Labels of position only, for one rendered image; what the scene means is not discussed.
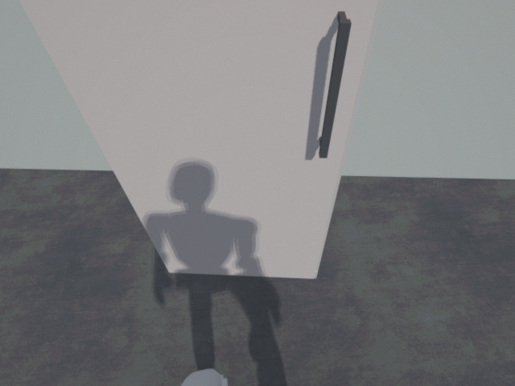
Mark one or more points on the fridge door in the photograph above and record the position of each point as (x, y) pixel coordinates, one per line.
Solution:
(209, 113)

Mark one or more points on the handle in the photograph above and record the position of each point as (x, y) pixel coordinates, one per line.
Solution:
(334, 86)

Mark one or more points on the robot left thigh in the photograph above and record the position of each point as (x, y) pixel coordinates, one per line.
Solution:
(205, 378)

